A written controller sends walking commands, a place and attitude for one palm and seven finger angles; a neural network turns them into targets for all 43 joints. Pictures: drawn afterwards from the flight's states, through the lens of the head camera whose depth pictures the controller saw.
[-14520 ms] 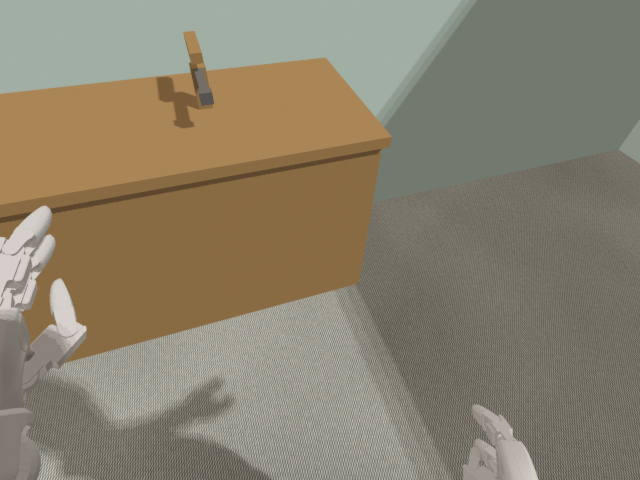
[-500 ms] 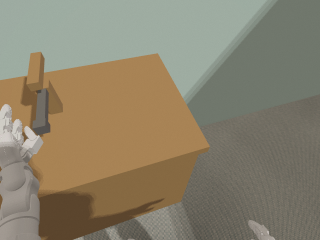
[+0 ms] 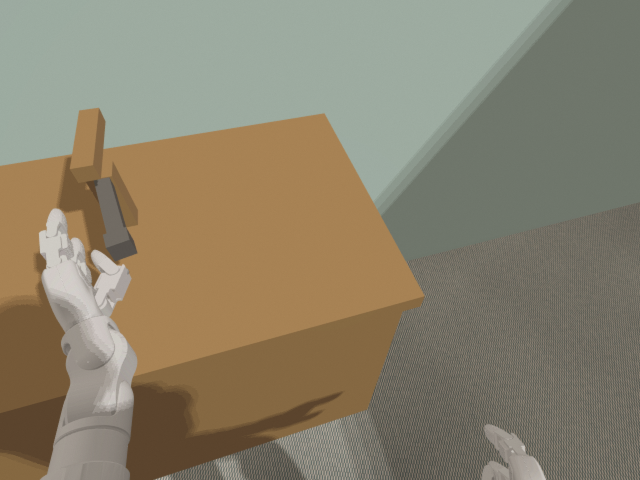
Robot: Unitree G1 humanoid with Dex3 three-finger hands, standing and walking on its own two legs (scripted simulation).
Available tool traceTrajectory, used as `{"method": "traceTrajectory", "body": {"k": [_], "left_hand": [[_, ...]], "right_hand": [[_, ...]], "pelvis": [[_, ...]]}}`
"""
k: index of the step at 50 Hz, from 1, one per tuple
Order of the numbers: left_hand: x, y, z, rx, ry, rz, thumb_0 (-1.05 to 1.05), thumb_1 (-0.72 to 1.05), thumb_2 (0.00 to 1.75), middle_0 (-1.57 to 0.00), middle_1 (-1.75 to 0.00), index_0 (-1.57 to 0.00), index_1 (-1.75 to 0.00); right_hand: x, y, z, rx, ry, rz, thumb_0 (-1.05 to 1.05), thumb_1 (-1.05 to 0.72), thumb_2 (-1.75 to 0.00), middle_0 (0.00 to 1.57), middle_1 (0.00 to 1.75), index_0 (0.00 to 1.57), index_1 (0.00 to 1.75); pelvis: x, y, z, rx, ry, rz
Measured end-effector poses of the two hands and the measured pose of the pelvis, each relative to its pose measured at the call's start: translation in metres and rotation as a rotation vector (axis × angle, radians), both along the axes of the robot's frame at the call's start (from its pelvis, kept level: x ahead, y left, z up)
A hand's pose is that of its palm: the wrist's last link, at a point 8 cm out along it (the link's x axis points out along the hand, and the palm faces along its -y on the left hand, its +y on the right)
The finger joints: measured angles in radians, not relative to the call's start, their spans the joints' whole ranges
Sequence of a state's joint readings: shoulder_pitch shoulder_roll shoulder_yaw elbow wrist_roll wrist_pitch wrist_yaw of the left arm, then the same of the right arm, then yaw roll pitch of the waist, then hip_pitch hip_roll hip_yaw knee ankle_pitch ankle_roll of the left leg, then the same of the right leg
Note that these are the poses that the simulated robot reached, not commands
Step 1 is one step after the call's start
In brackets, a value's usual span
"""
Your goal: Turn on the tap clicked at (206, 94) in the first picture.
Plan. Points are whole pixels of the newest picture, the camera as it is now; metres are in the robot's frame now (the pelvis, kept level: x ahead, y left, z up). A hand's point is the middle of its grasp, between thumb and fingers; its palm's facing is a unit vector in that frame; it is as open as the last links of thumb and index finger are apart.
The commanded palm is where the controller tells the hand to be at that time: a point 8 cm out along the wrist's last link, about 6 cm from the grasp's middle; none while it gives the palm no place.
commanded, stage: push the lever round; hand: left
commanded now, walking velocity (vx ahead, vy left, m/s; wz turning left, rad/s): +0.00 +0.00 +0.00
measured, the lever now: (120, 244) +0.37 +0.28 +0.08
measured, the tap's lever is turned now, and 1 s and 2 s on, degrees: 11 38 59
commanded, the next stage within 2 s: none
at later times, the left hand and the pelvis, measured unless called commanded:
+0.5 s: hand (160, 257) +0.36 +0.23 +0.07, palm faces +0.70 -0.71 -0.08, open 7.7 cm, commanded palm +0.32 +0.25 +0.07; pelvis +0.00 -0.01 +0.00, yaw +0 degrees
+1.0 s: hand (183, 241) +0.39 +0.21 +0.07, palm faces +0.77 -0.63 -0.08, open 7.8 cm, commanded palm +0.34 +0.22 +0.07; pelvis +0.00 -0.01 +0.00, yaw +0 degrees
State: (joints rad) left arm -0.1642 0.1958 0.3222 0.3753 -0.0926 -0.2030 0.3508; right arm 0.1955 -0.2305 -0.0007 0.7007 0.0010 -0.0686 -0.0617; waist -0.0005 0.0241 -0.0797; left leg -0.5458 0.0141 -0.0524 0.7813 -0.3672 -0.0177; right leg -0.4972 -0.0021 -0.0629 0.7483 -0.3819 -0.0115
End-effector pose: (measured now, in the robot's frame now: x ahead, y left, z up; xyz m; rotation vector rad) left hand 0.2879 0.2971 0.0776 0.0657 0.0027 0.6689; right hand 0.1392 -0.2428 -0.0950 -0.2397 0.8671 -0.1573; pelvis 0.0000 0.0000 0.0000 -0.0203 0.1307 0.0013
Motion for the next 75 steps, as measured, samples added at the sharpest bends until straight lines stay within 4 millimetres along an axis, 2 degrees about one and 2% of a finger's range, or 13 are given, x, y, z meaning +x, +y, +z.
{"method": "traceTrajectory", "body": {"k": [15, 34, 55, 75], "left_hand": [[0.007, -0.018, 0.001, 0.002, 0.011, 0.08, 0.03, 0.92, 0.92, -0.16, -0.15, -0.15, -0.15], [0.033, -0.057, 0.002, -0.004, 0.038, 0.156, 0.02, 0.93, 0.92, -0.16, -0.15, -0.15, -0.15], [0.055, -0.074, 0.001, -0.032, 0.059, 0.24, 0.01, 0.9, 0.91, -0.16, -0.15, -0.15, -0.15], [0.086, -0.088, -0.003, -0.058, 0.112, 0.31, 0.01, 0.91, 0.92, -0.16, -0.15, -0.15, -0.15]], "right_hand": [[-0.005, -0.007, -0.002, -0.002, 0.028, -0.005, 0.01, -0.9, -0.9, 0.21, 0.3, 0.21, 0.3], [-0.012, -0.009, -0.007, 0.014, 0.076, -0.017, 0.01, -0.9, -0.9, 0.21, 0.3, 0.21, 0.3], [-0.016, -0.009, -0.012, 0.017, 0.13, -0.011, 0.01, -0.9, -0.9, 0.2, 0.3, 0.21, 0.3], [-0.044, -0.007, -0.027, 0.044, 0.23, -0.014, 0.01, -0.9, -0.9, 0.2, 0.3, 0.21, 0.3]], "pelvis": [[0.0, -0.005, 0.001, 0.001, -0.004, 0.003], [0.002, -0.008, 0.002, 0.006, 0.004, -0.001], [0.003, -0.009, 0.001, 0.004, 0.023, 0.005], [0.006, -0.009, -0.004, 0.002, 0.069, 0.002]]}}
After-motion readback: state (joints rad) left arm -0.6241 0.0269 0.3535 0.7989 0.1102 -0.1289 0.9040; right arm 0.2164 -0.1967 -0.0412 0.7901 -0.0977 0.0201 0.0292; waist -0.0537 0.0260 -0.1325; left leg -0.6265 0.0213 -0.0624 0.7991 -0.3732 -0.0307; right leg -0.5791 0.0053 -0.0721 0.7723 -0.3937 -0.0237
